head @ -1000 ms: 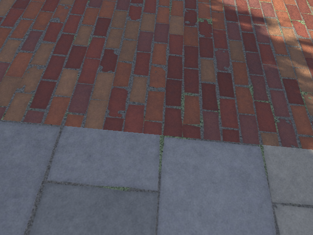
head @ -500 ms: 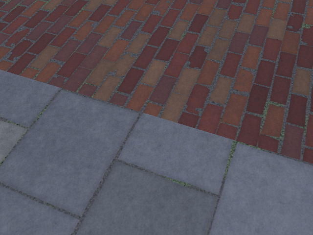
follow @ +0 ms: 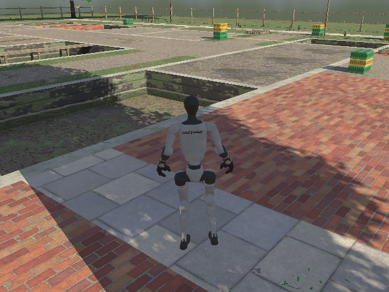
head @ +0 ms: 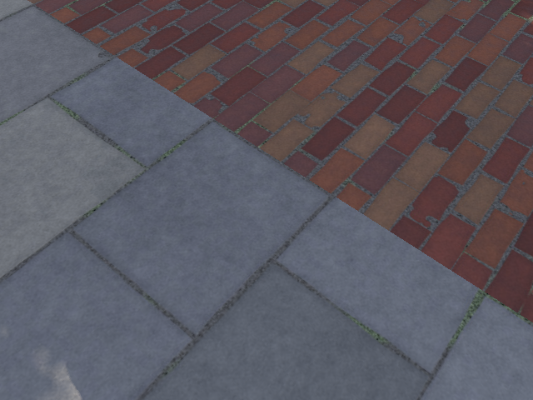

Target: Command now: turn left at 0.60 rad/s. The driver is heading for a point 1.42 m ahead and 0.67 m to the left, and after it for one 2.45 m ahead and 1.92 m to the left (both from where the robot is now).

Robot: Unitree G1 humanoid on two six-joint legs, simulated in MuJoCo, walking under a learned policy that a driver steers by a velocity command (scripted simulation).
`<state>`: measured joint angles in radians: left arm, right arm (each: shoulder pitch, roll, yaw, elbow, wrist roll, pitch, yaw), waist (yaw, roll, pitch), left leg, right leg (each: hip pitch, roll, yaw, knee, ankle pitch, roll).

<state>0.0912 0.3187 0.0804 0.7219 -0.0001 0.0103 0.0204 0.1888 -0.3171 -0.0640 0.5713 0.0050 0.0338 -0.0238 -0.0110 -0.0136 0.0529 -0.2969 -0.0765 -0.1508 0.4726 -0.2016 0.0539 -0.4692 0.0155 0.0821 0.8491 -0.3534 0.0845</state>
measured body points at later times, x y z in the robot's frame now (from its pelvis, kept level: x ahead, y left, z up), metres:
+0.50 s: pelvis +0.03 -0.01 +0.00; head +0.05 -0.01 +0.45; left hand +0.03 +0.29 -0.10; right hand +0.27 -0.23 -0.08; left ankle +0.00 +0.14 -0.69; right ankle +0.02 -0.15 -0.74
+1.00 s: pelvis +0.19 +0.13 +0.00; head +0.22 +0.18 +0.44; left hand +0.27 +0.46 -0.08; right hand +0.37 -0.11 -0.10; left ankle +0.03 +0.14 -0.74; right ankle +0.44 +0.12 -0.70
